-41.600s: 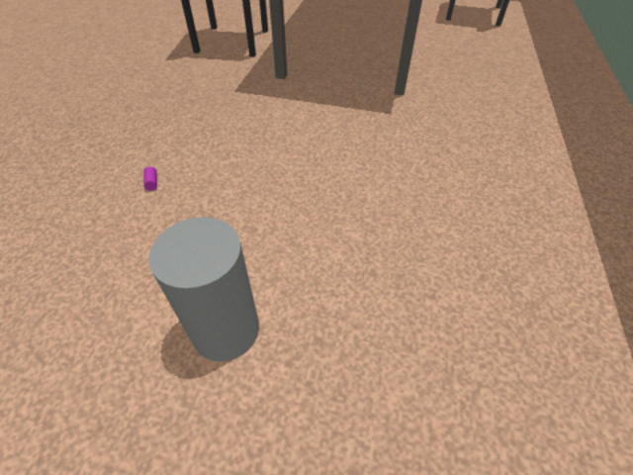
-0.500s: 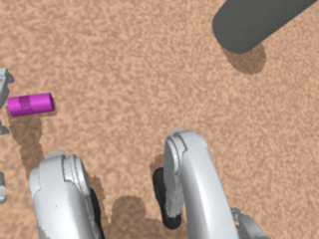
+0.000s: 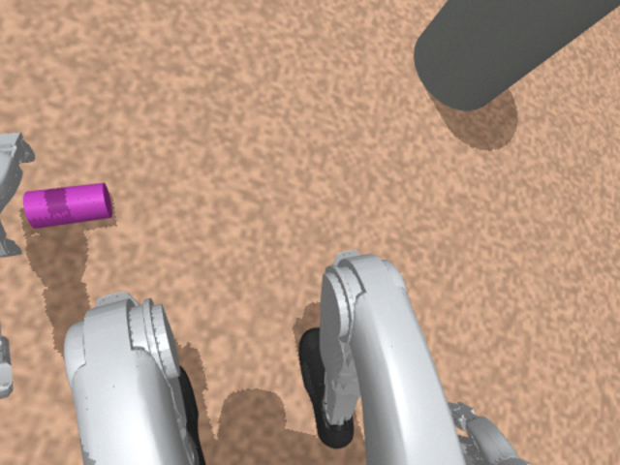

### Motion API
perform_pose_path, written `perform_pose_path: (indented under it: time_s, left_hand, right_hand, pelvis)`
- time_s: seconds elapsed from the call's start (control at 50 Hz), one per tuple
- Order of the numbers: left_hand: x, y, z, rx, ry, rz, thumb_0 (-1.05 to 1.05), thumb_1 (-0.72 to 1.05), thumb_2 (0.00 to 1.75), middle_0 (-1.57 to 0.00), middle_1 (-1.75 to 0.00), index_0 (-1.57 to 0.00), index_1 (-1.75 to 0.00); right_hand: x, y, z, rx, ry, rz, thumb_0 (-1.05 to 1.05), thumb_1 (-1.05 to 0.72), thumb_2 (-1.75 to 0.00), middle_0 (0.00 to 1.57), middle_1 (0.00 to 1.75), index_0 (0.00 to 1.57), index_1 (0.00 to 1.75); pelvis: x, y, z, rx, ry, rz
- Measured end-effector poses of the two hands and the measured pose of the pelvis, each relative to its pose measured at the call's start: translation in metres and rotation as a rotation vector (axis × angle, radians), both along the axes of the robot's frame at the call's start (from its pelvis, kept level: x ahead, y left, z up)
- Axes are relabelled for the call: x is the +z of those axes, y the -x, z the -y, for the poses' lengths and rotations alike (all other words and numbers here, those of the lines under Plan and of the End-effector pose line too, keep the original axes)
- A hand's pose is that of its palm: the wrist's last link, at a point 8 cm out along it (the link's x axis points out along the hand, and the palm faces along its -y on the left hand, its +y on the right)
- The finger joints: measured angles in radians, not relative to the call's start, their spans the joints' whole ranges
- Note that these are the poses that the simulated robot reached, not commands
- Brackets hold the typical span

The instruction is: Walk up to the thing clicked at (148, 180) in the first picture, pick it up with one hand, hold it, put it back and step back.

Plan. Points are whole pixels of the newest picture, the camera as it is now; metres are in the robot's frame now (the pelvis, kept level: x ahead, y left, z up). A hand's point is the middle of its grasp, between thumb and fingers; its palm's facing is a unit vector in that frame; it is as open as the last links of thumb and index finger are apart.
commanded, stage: rise first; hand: left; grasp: from above
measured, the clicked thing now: (70, 205) +0.49 +0.28 -0.29
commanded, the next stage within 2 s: approach in 0.42 s
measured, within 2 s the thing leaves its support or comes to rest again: neither
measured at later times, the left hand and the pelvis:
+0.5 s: hand out of the picture +0.45 +0.32 -0.16, palm faces -0.44 -0.05 -0.90, open 12.6 cm; pelvis +0.00 +0.00 +0.00, yaw +0 degrees
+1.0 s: hand (62, 172) +0.49 +0.25 -0.17, palm faces -0.37 -0.03 -0.93, open 13.2 cm; pelvis +0.00 +0.00 +0.00, yaw -1 degrees
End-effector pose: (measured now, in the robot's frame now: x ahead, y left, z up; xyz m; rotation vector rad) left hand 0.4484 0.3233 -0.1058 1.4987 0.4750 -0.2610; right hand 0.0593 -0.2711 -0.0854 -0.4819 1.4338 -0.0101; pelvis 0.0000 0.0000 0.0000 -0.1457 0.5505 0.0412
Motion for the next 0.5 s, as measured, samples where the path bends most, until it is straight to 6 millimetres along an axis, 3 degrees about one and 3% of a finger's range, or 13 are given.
perform_pose_path:
  time_s: [0.5]
  left_hand:
    - [-0.0014, -0.0030, 0.0006, -0.002, -0.017, 0.013, 0.00, -0.28, 0.81, -0.33, -0.75, -0.33, -0.78]
  right_hand:
    - [-0.0016, 0.0054, -0.0050, -0.006, -0.017, -0.007, 0.00, -0.91, -0.90, 0.21, 0.30, 0.20, 0.30]
  pelvis:
    - [-0.0005, -0.0004, -0.0004, 0.003, -0.002, -0.005]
